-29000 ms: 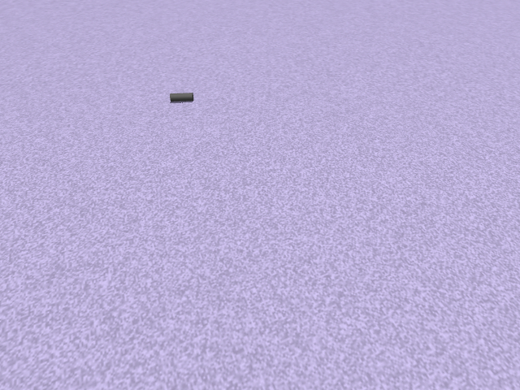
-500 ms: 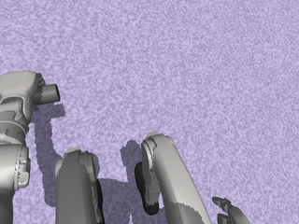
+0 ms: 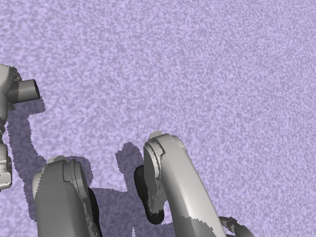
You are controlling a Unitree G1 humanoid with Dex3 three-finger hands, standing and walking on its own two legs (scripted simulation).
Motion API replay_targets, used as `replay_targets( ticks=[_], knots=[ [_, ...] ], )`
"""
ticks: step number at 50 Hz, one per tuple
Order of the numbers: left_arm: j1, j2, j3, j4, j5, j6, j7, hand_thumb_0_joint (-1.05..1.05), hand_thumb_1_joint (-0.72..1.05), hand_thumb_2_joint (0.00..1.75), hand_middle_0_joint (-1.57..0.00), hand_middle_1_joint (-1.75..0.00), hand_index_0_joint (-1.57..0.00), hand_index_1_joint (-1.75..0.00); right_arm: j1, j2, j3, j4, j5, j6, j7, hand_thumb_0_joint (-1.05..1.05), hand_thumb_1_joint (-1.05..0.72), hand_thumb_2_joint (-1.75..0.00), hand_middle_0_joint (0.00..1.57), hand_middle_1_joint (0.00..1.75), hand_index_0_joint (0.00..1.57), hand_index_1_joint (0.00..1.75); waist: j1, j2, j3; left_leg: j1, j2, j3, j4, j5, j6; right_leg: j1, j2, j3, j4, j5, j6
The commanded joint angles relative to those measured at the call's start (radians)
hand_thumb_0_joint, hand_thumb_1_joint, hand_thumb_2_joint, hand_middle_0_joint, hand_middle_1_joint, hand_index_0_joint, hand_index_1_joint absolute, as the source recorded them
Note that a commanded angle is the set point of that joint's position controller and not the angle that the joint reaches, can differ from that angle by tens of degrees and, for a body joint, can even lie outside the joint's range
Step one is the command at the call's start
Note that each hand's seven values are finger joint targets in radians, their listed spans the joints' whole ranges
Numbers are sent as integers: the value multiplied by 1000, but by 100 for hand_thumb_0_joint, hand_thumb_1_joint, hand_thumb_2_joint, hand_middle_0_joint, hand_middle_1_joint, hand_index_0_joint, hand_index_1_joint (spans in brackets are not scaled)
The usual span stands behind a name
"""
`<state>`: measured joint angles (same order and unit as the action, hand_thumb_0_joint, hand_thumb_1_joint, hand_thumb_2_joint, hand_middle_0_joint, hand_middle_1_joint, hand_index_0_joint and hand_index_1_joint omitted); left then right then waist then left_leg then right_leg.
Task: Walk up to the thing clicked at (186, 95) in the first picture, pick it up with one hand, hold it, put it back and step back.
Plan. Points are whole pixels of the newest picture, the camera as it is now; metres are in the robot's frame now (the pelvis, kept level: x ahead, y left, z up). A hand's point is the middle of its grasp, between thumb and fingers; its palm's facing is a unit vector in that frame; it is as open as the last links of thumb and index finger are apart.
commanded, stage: crouch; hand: left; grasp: from above
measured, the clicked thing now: (3, 94) +0.50 +0.27 -0.22
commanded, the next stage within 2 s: lower in 0.04 s
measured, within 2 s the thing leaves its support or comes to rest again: rests again in 1.96 s
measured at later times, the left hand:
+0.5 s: hand (13, 100) +0.49 +0.26 -0.25, palm faces -0.49 -0.06 -0.87, open 8.2 cm
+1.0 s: hand (20, 100) +0.50 +0.25 -0.28, palm faces -0.48 -0.09 -0.87, open 8.2 cm
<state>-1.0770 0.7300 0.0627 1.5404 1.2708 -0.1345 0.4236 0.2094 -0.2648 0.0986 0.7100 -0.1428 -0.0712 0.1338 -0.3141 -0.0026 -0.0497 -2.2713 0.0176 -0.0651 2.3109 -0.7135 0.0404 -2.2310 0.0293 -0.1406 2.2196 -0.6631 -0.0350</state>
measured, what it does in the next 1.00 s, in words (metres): stands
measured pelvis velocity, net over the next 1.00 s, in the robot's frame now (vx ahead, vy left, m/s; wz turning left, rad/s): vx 0.00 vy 0.00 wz -0.08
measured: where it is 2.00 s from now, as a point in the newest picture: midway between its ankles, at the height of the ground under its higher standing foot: (122, 216)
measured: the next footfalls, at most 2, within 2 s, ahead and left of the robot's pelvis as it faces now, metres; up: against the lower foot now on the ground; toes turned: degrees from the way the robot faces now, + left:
none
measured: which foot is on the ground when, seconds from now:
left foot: down 0.00-1.00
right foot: down 0.00-1.00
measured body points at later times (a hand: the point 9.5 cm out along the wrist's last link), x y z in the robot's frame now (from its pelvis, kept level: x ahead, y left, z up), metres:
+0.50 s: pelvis +0.00 +0.00 -0.03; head +0.28 +0.07 +0.31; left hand +0.51 +0.26 -0.20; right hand +0.01 -0.27 -0.11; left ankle +0.07 +0.11 -0.33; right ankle +0.10 -0.10 -0.33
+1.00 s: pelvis +0.00 +0.00 -0.04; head +0.30 +0.08 +0.28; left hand +0.52 +0.25 -0.23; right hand +0.01 -0.26 -0.11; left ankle +0.07 +0.11 -0.33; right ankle +0.10 -0.10 -0.33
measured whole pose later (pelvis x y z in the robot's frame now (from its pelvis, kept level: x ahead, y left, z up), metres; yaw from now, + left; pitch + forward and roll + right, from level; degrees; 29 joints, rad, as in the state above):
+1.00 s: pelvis +0.00 +0.00 -0.04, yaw -5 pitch +34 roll -12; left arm -1.12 0.90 0.09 1.63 1.27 -0.17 0.49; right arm 0.17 -0.32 0.24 0.64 -0.18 -0.15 0.19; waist -0.39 -0.08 0.12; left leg -2.36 0.03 -0.14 2.49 -0.74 0.05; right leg -2.29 0.04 -0.22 2.34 -0.65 -0.03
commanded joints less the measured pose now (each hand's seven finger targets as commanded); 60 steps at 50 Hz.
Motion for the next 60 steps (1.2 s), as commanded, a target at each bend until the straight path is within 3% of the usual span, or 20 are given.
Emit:
replay_targets(
  ticks=[1, 8, 13, 14, 20, 22, 29, 32, 34, 37, 39, 46, 47, 49, 50, 52, 53, 57, 58, 60],
  knots=[
    [-381, 257, 16, -174, -21, 9, 43, 0, 75, 54, -114, -40, -114, -40, 242, -260, -71, -5, 7, -8, -13, 0, -91, -90, 20, 30, 20, 30, -8, 358, -730, 533, -22, 5, -217, 246, -6, 395, 24, 4, -209, 262, -7],
    [-349, 261, 13, -182, -26, 12, 21, 0, 77, 57, -119, -37, -117, -38, 249, -274, -63, -6, 8, -5, -7, 0, -91, -90, 20, 30, 20, 30, -14, 382, -705, 549, -16, -9, -202, 289, -14, 375, 24, -9, -185, 292, -6],
    [-334, 247, -3, -122, -27, -5, 16, 0, 70, 55, -113, -38, -112, -39, 239, -284, -43, -12, 3, -8, -1, 0, -90, -90, 20, 30, 20, 30, -41, 325, -651, 468, -17, -9, -154, 273, -4, 372, 30, -16, -170, 295, 1],
    [-378, 278, 5, -184, -28, -18, 18, 0, 72, 51, -112, -39, -112, -39, 243, -281, -42, -12, 1, -11, 2, 0, -90, -90, 20, 30, 20, 30, -47, 341, -655, 455, -17, -4, -144, 267, -2, 385, 32, -14, -168, 294, 2],
    [-395, 335, 33, -179, -14, -36, 59, 0, 74, 49, -112, -40, -113, -39, 224, -296, -32, -20, -6, -21, 3, 0, -90, -90, 20, 30, 20, 30, -29, 405, -697, 481, -13, -10, -139, 259, -10, 375, 39, -33, -135, 283, -5],
    [-393, 332, 36, -155, 2, -34, 69, 0, 78, 51, -114, -43, -115, -41, 234, -304, -28, -19, -12, -27, 7, 0, -90, -90, 20, 30, 20, 30, -53, 417, -670, 504, -10, -19, -130, 266, -14, 342, 36, -41, -120, 285, -5],
    [-379, 361, 54, -135, -1, -18, 120, 0, 77, 52, -114, -39, -114, -38, 226, -309, -16, -20, -20, -42, 17, 0, -89, -89, 20, 30, 20, 30, -51, 429, -678, 473, -6, -15, -106, 279, -11, 372, 39, -45, -111, 312, -2],
    [-406, 341, 25, -93, -5, -16, 114, 0, 73, 50, -108, -41, -110, -39, 222, -311, -4, -14, -24, -51, 25, 0, -89, -89, 20, 30, 20, 30, -83, 407, -622, 428, -3, -19, -81, 257, -5, 354, 44, -49, -105, 299, -1],
    [-396, 381, 43, -107, -12, -13, 116, 0, 72, 48, -108, -40, -109, -38, 219, -324, 4, -29, -23, -56, 26, 0, -89, -89, 20, 30, 20, 30, -72, 394, -649, 419, -3, -21, -81, 271, -3, 393, 44, -52, -110, 309, 2],
    [-373, 368, 30, -78, -24, -11, 126, 0, 72, 49, -108, -42, -110, -40, 205, -319, 17, -27, -22, -57, 28, 0, -89, -89, 20, 30, 20, 30, -64, 407, -660, 439, 2, -29, -84, 293, -9, 408, 50, -56, -100, 332, 1],
    [-377, 356, 24, -48, -27, -10, 119, 0, 74, 45, -107, -42, -109, -39, 217, -330, 23, -22, -25, -67, 34, 0, -89, -89, 20, 30, 20, 30, -90, 384, -600, 419, 1, -36, -72, 284, -8, 374, 48, -65, -95, 320, 0],
    [-386, 430, 48, -86, -14, -29, 123, 0, 75, 47, -110, -41, -112, -39, 199, -352, 43, -52, -33, -83, 44, 0, -90, -90, 20, 30, 20, 30, -97, 417, -598, 435, 7, -46, -55, 299, -11, 399, 53, -74, -84, 334, 1],
    [-358, 405, 31, -50, -13, -24, 125, 0, 76, 48, -110, -41, -112, -39, 203, -351, 49, -42, -33, -84, 46, 0, -89, -89, 20, 30, 20, 30, -92, 418, -591, 449, 8, -46, -51, 313, -14, 390, 53, -74, -84, 341, -1],
    [-387, 454, 65, -74, -8, -36, 139, 0, 78, 46, -111, -40, -113, -38, 196, -365, 52, -57, -39, -87, 48, 0, -89, -90, 20, 30, 20, 30, -112, 428, -600, 446, 10, -53, -47, 319, -15, 405, 54, -81, -77, 354, 0],
    [-355, 420, 37, -54, -10, -34, 139, 0, 76, 44, -109, -40, -112, -38, 196, -355, 55, -43, -36, -87, 48, 0, -89, -89, 20, 30, 20, 30, -89, 446, -594, 451, 9, -52, -59, 316, -18, 390, 57, -82, -78, 343, -4],
    [-377, 410, 23, -34, -10, -35, 149, 0, 78, 44, -111, -40, -113, -37, 189, -354, 60, -34, -41, -92, 55, 0, -89, -90, 20, 30, 20, 30, -107, 458, -575, 449, 13, -61, -61, 281, -20, 364, 59, -88, -75, 321, -4],
    [-397, 429, 35, -47, -9, -41, 153, 0, 77, 45, -110, -40, -112, -37, 185, -366, 60, -46, -44, -100, 57, 0, -89, -89, 20, 30, 20, 30, -121, 450, -547, 448, 16, -70, -57, 266, -21, 341, 56, -95, -72, 306, -3],
    [-392, 471, 52, -69, 0, -40, 175, 0, 78, 44, -111, -39, -113, -37, 174, -382, 64, -60, -43, -110, 60, 0, -89, -90, 20, 30, 20, 30, -109, 475, -584, 485, 18, -78, -62, 298, -26, 358, 58, -101, -67, 326, -2],
    [-381, 434, 23, -19, 3, -36, 174, 0, 78, 44, -111, -39, -113, -37, 179, -376, 70, -47, -46, -112, 66, 0, -90, -90, 20, 30, 20, 30, -121, 472, -537, 456, 18, -73, -51, 287, -24, 348, 57, -97, -65, 326, -3],
    [-390, 461, 48, -30, 9, -39, 178, 0, 78, 47, -112, -39, -114, -37, 176, -383, 71, -61, -50, -119, 72, 0, -90, -90, 20, 30, 20, 30, -129, 451, -530, 439, 17, -69, -47, 282, -18, 372, 61, -97, -72, 328, 2]
  ],
)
